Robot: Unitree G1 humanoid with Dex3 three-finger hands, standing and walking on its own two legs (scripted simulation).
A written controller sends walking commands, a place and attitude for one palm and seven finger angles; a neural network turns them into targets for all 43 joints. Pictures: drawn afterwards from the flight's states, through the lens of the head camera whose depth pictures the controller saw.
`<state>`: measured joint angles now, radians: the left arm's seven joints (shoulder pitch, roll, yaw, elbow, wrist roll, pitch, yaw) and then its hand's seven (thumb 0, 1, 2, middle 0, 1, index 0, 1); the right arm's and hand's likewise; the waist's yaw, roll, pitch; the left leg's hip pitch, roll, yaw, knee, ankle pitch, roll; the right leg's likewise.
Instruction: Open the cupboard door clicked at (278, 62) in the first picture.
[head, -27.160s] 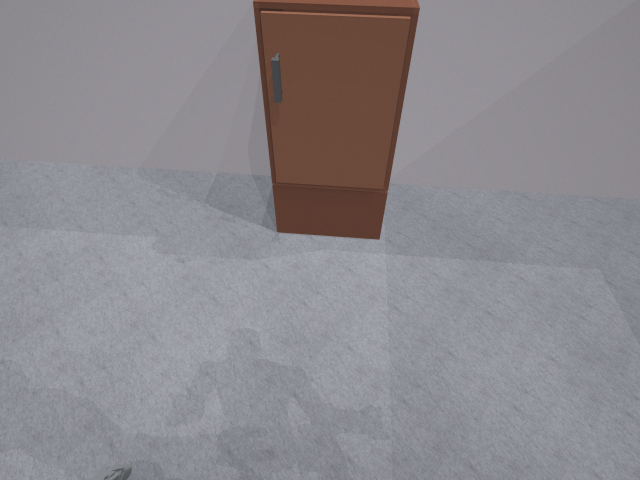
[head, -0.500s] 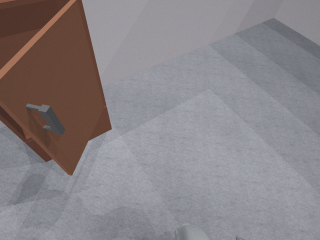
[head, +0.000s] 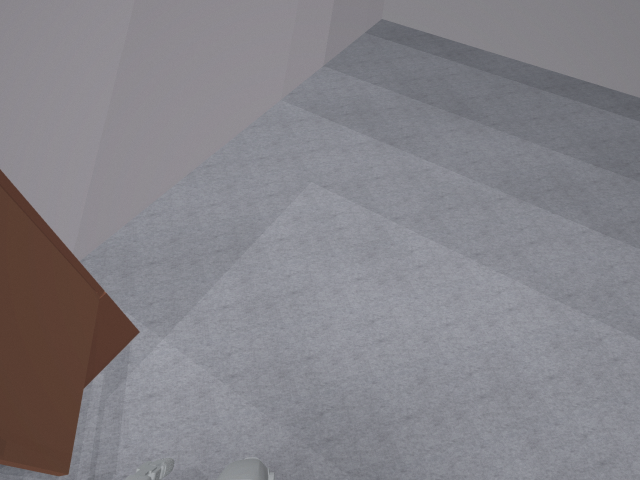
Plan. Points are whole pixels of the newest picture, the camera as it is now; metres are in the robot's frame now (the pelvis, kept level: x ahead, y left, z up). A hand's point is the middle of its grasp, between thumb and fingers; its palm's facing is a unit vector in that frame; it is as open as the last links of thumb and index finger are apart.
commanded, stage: walk to a spot facing it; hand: left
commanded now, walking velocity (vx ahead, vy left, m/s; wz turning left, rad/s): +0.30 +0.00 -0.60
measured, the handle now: out of the picture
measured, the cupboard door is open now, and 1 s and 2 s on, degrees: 43 43 43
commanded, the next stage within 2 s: turn to face it in 1.48 s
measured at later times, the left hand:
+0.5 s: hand (255, 349) +0.33 +0.12 -0.16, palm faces -0.38 -0.91 -0.14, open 7.4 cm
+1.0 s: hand (304, 308) +0.41 +0.05 -0.16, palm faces -0.36 -0.91 -0.22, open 7.3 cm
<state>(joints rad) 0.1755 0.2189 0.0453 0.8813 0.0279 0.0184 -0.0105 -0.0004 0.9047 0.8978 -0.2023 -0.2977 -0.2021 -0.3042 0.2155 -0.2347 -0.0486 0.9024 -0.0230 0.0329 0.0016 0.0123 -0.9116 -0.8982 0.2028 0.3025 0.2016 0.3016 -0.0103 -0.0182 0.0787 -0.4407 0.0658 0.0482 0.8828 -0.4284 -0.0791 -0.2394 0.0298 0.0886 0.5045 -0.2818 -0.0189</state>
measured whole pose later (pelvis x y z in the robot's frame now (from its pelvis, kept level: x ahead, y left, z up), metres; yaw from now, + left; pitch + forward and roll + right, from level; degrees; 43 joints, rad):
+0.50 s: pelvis +0.15 +0.00 +0.00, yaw -19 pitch +1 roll -1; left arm 0.07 0.21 0.06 0.93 0.03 0.04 -0.07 0.01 0.91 0.90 -0.19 -0.30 -0.19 -0.30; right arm 0.50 -0.15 0.00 1.02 -0.04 -0.06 -0.03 0.01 -0.91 -0.90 0.20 0.30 0.20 0.30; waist -0.06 -0.02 0.09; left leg 0.03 0.10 0.33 0.36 -0.39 -0.04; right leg -0.61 -0.06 -0.11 0.82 -0.20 -0.02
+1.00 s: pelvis +0.35 -0.13 +0.00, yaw -28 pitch +1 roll +0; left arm 0.38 0.17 0.05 1.05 0.01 -0.08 0.01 -0.01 0.92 0.90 -0.20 -0.30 -0.20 -0.30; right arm 0.10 -0.19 -0.05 0.95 -0.03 -0.02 0.01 0.01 -0.91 -0.90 0.20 0.30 0.20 0.30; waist 0.05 0.01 0.03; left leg -0.62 0.12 0.04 0.87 -0.16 -0.05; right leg -0.01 0.11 -0.01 0.29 -0.29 -0.11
